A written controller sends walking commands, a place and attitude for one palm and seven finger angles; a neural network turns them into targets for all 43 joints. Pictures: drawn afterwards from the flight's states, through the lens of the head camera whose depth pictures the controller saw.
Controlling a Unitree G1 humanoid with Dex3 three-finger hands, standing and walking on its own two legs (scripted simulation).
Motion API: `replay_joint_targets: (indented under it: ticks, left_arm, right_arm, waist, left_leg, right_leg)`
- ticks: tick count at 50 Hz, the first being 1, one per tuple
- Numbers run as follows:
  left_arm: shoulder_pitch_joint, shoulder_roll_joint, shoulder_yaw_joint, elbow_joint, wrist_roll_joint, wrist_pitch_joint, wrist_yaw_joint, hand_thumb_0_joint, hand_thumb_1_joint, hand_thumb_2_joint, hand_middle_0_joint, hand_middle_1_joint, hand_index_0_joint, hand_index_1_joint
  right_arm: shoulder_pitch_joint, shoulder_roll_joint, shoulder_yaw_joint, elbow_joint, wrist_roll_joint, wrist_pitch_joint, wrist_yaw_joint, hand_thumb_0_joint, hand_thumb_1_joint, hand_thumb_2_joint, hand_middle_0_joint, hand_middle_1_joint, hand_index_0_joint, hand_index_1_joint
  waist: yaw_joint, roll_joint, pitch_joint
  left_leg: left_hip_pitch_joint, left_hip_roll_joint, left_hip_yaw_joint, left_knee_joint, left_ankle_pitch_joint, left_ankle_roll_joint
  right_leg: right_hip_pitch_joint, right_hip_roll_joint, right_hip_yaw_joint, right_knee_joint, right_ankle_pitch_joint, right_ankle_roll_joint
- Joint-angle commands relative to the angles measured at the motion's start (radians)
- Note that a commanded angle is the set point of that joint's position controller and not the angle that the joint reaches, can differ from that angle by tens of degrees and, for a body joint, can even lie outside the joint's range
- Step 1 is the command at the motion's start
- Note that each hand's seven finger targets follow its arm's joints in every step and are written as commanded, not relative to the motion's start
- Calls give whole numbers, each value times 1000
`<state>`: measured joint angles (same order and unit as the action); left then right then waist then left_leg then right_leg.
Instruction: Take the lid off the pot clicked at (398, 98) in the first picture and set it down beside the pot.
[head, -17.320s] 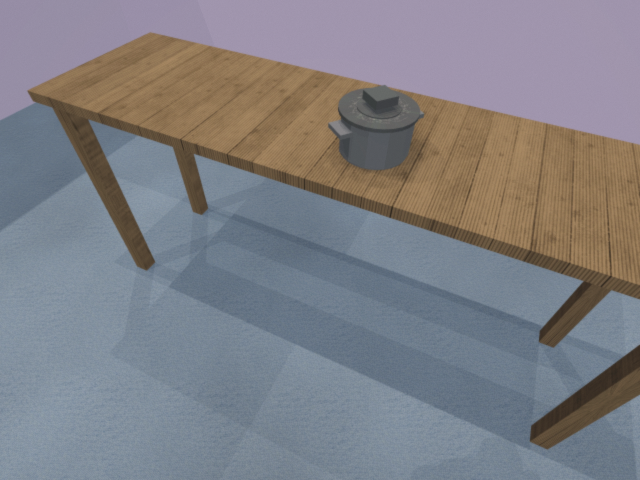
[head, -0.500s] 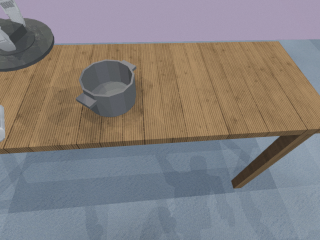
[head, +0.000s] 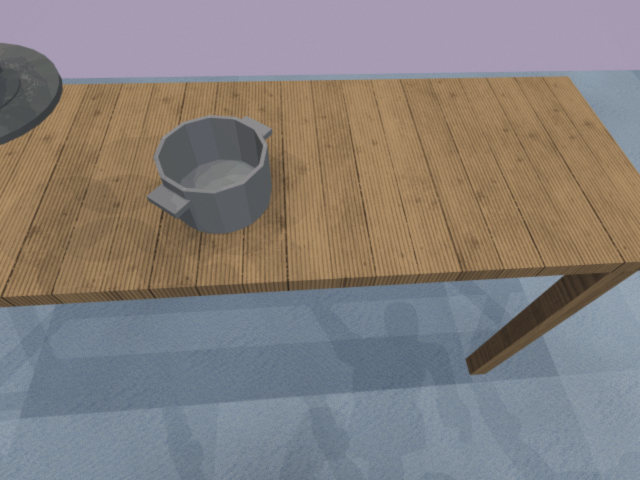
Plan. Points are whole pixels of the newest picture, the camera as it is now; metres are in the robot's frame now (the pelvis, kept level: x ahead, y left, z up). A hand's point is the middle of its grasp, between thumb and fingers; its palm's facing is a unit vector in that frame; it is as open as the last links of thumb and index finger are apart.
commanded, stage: move the lid sideways beside the pot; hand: left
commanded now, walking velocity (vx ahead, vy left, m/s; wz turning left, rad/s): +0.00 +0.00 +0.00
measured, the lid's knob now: out of the picture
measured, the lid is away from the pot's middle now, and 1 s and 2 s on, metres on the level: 0.22 0.24 0.24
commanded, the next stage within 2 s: lower the lid onto the table in 0.60 s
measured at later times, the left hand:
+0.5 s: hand out of the picture +0.48 +0.33 +0.25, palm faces -0.30 -0.21 -0.93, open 9.0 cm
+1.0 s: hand out of the picture +0.48 +0.34 +0.23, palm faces -0.34 -0.26 -0.91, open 9.0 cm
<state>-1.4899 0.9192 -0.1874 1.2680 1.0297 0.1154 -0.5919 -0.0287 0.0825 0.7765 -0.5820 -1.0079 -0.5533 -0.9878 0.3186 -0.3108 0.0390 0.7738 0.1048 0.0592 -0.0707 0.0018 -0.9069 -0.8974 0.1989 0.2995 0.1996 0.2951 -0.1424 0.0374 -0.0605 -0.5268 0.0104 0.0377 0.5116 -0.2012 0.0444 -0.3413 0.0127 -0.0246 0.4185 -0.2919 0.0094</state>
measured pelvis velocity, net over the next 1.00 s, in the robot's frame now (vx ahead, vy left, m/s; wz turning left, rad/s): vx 0.00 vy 0.00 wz -0.02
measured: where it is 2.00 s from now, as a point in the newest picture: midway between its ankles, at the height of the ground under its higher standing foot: outside the picture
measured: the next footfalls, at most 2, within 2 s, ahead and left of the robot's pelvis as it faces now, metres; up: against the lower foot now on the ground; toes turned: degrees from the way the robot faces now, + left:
none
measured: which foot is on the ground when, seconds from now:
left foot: down 0.00-1.00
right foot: down 0.00-1.00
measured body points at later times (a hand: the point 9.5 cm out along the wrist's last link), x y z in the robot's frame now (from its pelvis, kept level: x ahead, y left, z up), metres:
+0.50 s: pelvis +0.00 +0.00 +0.00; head +0.09 +0.00 +0.44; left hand +0.49 +0.34 +0.30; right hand +0.00 -0.29 -0.13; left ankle +0.02 +0.09 -0.74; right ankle -0.07 -0.13 -0.74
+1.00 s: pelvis +0.00 +0.00 +0.00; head +0.09 +0.01 +0.44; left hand +0.50 +0.35 +0.28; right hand -0.02 -0.28 -0.12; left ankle +0.02 +0.09 -0.74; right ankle -0.07 -0.13 -0.74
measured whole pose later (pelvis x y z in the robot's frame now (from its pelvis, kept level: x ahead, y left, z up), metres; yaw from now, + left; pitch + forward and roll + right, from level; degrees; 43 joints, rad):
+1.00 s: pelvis +0.00 +0.00 +0.00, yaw -1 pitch +13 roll -2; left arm -1.53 0.96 -0.18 1.36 1.05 0.17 -0.60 -0.03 0.09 0.78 -0.58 -1.01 -0.55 -0.99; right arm 0.35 -0.31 0.04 0.78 0.11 0.06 -0.07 0.00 -0.91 -0.90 0.20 0.30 0.20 0.30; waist -0.16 0.03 -0.05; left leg -0.55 0.02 0.05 0.54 -0.22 0.05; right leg -0.36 0.02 -0.01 0.42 -0.29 0.01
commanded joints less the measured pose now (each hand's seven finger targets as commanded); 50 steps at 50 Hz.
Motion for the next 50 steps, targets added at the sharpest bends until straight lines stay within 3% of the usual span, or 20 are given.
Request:
replay_joint_targets:
  ticks: [1,4,7,11,14,18,19,22,27,28,29,33,34,35,38,39,41,44,48,50]
  left_arm:
    - [-607,311,89,-275,28,-8,67,0,499,988,-746,-1119,-732,-1103]
    - [-568,230,38,-258,12,-7,57,0,499,988,-746,-1119,-732,-1103]
    - [-607,332,107,-286,39,-2,66,0,499,988,-746,-1119,-732,-1103]
    - [-583,286,74,-248,33,10,60,0,499,988,-746,-1119,-732,-1103]
    - [-541,228,32,-225,18,14,51,0,499,988,-746,-1119,-732,-1103]
    - [-614,335,90,-268,40,13,64,0,499,988,-746,-1119,-732,-1103]
    - [-600,284,52,-278,25,8,58,0,499,988,-746,-1119,-732,-1103]
    - [-609,313,75,-259,38,14,65,0,499,988,-746,-1119,-732,-1103]
    - [-619,282,58,-267,36,14,64,0,499,988,-746,-1119,-732,-1103]
    - [-617,306,80,-258,40,14,66,0,499,988,-746,-1119,-732,-1103]
    - [-591,273,54,-264,30,7,58,0,499,988,-746,-1119,-732,-1103]
    - [-568,288,66,-186,39,21,62,0,499,988,-746,-1119,-732,-1103]
    - [-570,255,40,-225,27,14,55,0,499,988,-746,-1119,-732,-1103]
    - [-586,300,77,-219,39,18,64,0,499,988,-746,-1119,-732,-1103]
    - [-589,216,12,-126,27,60,51,0,499,988,-746,-1119,-732,-1103]
    - [-558,204,7,-137,15,54,45,0,499,988,-746,-1119,-732,-1103]
    - [-579,300,59,-127,40,56,58,0,499,988,-746,-1119,-732,-1103]
    - [-641,226,6,-213,13,49,54,0,499,988,-746,-1119,-732,-1103]
    - [-667,259,35,-216,31,51,70,0,499,988,-746,-1119,-732,-1103]
    - [-624,288,64,-181,33,46,72,0,499,988,-746,-1119,-732,-1103]
  right_arm:
    - [106,-190,-59,-55,-5,4,-10,0,-900,-900,200,300,200,300]
    - [111,-182,-60,-63,1,1,-9,0,-900,-900,200,300,200,300]
    - [117,-189,-65,-64,-9,14,-4,0,-900,-900,200,300,200,300]
    - [115,-188,-66,-63,-7,25,3,0,-900,-900,200,300,200,300]
    - [116,-184,-62,-63,0,21,2,0,-900,-900,200,300,200,300]
    - [111,-191,-59,-63,-4,27,-4,0,-900,-900,200,300,200,300]
    - [111,-185,-57,-72,0,22,-7,0,-900,-900,200,300,200,300]
    - [125,-189,-62,-59,-3,19,-8,0,-900,-900,200,300,200,300]
    - [129,-191,-63,-54,-5,13,-8,0,-900,-900,200,300,200,300]
    - [134,-193,-64,-51,-8,12,-9,0,-900,-900,200,300,200,300]
    - [130,-188,-60,-60,-3,10,-11,0,-900,-900,200,300,200,300]
    - [131,-195,-60,-49,-5,18,-6,0,-900,-900,200,300,200,300]
    - [124,-193,-59,-58,-2,16,-8,0,-900,-900,200,300,200,300]
    - [129,-198,-61,-51,-5,22,-5,0,-900,-900,200,300,200,300]
    - [130,-199,-63,-42,2,12,1,0,-900,-900,200,300,200,300]
    - [133,-198,-59,-46,3,5,-2,0,-900,-900,200,300,200,300]
    - [137,-201,-55,-42,-2,5,-3,0,-900,-900,200,300,200,300]
    - [135,-196,-59,-47,6,-9,-10,0,-900,-900,200,300,200,300]
    - [159,-200,-65,-32,-5,-21,-13,0,-900,-900,200,300,200,300]
    - [168,-200,-65,-30,-6,-22,-15,0,-900,-900,200,300,200,300]
  waist:
    - [-1,161,-488]
    - [-4,154,-469]
    - [-1,153,-514]
    - [-7,176,-474]
    - [-10,144,-436]
    - [-11,149,-478]
    - [-10,164,-485]
    - [-15,177,-479]
    - [-14,215,-474]
    - [-12,187,-476]
    - [-9,204,-479]
    - [-16,127,-414]
    - [-11,157,-436]
    - [-9,152,-452]
    - [-27,130,-376]
    - [-21,113,-387]
    - [-21,106,-411]
    - [-23,156,-449]
    - [-25,213,-476]
    - [-22,188,-486]
  left_leg:
    - [536,-10,-39,56,484,40]
    - [562,0,-40,62,546,37]
    - [559,-7,-40,77,565,43]
    - [552,-2,-37,79,567,40]
    - [539,2,-35,66,529,38]
    - [500,-9,-22,59,441,45]
    - [520,-6,-21,64,493,45]
    - [538,-1,-32,63,467,43]
    - [564,4,-40,62,490,39]
    - [556,3,-40,65,485,40]
    - [563,7,-35,67,544,37]
    - [494,2,-36,48,411,37]
    - [512,6,-27,51,463,36]
    - [517,4,-36,58,464,36]
    - [476,-6,-35,35,339,36]
    - [488,-3,-30,35,372,38]
    - [453,-13,-21,43,328,42]
    - [515,0,-28,37,386,40]
    - [561,2,-48,52,412,36]
    - [557,4,-46,68,465,34]
  right_leg:
    - [-59,52,-12,-23,358,-8]
    - [-81,51,-22,-28,373,-8]
    - [-51,54,-11,-16,406,-3]
    - [-77,53,-13,-22,397,-3]
    - [-79,52,-22,-32,377,-6]
    - [-30,50,-8,-25,377,-3]
    - [-34,47,-10,-26,403,-6]
    - [-65,57,-14,-30,348,-3]
    - [-97,59,-21,-32,324,-6]
    - [-86,60,-21,-31,327,-6]
    - [-82,55,-20,-30,364,-10]
    - [-87,58,-23,-36,303,-4]
    - [-76,51,-20,-33,344,-9]
    - [-76,56,-17,-28,335,-6]
    - [-102,58,-24,-43,274,-7]
    - [-92,54,-26,-43,302,-9]
    - [-58,57,-13,-34,309,-4]
    - [-72,52,-19,-36,321,-8]
    - [-115,66,-23,-31,282,-8]
    - [-106,67,-19,-23,310,-5]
